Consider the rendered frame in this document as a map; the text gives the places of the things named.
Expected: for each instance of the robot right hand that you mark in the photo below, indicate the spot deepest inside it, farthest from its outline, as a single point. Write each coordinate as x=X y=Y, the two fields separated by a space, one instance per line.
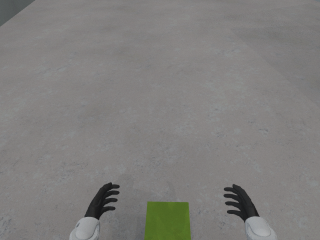
x=245 y=205

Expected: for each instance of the left robot forearm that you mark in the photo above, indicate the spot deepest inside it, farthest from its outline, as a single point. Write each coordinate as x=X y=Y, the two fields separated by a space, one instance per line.
x=87 y=228

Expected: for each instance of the right robot forearm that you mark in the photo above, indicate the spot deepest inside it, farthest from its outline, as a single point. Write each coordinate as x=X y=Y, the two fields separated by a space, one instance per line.
x=257 y=228

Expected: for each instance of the carton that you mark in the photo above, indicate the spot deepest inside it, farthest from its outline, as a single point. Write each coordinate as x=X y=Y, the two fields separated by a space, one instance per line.
x=167 y=221

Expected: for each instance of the robot left hand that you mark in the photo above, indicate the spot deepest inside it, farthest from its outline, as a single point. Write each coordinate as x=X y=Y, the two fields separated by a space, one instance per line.
x=96 y=207

